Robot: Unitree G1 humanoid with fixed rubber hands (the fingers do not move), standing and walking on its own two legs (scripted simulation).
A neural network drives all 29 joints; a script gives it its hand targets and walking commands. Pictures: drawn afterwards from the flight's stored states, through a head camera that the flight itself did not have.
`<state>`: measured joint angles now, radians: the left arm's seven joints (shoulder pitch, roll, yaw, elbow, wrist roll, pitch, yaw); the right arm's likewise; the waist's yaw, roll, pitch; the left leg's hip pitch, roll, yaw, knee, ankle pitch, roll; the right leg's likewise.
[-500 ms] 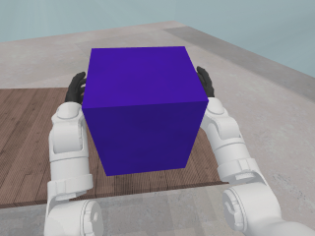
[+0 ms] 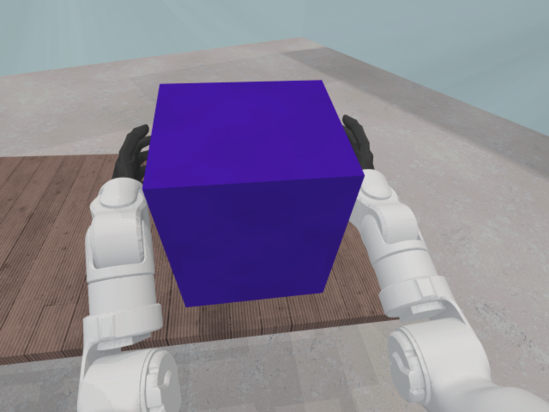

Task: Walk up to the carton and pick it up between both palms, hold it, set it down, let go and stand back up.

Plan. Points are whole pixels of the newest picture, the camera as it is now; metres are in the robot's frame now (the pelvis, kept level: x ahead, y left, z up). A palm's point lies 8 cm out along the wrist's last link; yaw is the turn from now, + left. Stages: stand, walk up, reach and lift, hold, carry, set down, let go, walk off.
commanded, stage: hold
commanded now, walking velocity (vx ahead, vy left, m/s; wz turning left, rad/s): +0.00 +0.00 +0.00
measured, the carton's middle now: (250, 199) +0.36 +0.01 +0.17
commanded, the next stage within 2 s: none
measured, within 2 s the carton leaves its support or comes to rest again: neither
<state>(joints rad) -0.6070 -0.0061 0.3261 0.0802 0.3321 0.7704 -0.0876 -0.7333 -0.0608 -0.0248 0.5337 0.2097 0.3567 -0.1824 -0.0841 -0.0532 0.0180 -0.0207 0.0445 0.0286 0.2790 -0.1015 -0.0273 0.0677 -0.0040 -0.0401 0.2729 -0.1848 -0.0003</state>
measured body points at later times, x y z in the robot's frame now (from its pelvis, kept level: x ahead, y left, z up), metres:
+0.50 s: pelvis +0.00 +0.00 +0.00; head -0.05 +0.02 +0.45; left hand +0.37 +0.17 +0.20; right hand +0.38 -0.15 +0.21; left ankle +0.04 +0.14 -0.75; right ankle -0.01 -0.11 -0.75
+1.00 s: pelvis +0.00 +0.00 +0.00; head -0.06 +0.02 +0.45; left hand +0.37 +0.17 +0.20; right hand +0.38 -0.15 +0.21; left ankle +0.04 +0.14 -0.75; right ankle -0.01 -0.11 -0.75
